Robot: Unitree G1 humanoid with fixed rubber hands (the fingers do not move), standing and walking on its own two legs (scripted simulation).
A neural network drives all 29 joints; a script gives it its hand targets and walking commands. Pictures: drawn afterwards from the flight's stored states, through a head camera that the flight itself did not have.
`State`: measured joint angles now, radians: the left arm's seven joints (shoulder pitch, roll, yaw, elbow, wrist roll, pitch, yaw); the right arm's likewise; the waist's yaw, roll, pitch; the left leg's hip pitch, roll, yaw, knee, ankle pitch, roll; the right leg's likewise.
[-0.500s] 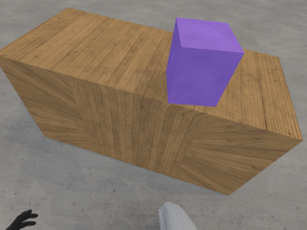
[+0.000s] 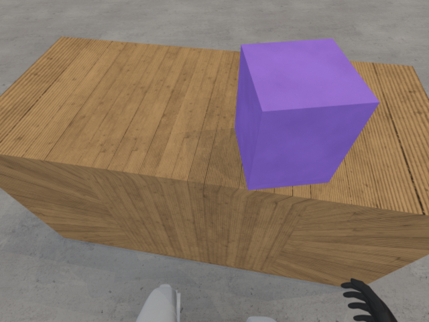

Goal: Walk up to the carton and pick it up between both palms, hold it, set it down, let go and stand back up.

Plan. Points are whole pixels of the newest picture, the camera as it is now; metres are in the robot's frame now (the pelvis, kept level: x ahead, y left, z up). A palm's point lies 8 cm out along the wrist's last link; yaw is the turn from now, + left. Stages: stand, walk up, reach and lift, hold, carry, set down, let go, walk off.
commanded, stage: walk up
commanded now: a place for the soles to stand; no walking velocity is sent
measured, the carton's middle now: (287, 118) +0.53 -0.15 +0.05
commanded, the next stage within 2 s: none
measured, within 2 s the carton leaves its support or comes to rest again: neither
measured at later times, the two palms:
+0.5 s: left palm (31, 313) +0.15 +0.37 -0.12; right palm out of the picture +0.03 -0.28 -0.06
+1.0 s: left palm (84, 276) +0.22 +0.27 -0.09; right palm out of the picture -0.02 -0.29 -0.09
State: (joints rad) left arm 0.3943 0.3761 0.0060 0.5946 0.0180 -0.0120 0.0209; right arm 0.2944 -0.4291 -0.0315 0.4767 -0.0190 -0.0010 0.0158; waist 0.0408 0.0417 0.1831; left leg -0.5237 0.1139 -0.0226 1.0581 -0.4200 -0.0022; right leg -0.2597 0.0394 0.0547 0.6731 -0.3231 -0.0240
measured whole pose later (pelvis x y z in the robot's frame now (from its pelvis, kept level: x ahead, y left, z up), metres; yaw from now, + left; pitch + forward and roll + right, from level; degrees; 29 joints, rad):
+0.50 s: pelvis +0.00 +0.07 -0.02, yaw -13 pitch -5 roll +0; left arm 0.32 0.48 0.08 0.63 0.02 0.09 -0.07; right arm 0.31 -0.47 -0.03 0.53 -0.03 0.02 -0.05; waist 0.00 -0.06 0.20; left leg -0.44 0.18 0.18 0.78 -0.24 0.00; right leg -0.35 -0.01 0.05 0.97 -0.59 -0.01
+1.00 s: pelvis +0.00 +0.02 -0.01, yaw -15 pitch -4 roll +1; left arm 0.22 0.39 0.06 0.65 0.01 0.03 -0.03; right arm 0.39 -0.39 -0.02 0.63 -0.02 -0.02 -0.02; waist -0.04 -0.04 0.11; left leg -0.29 0.08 0.05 0.75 -0.38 -0.05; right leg -0.35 -0.03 0.02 0.79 -0.41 -0.02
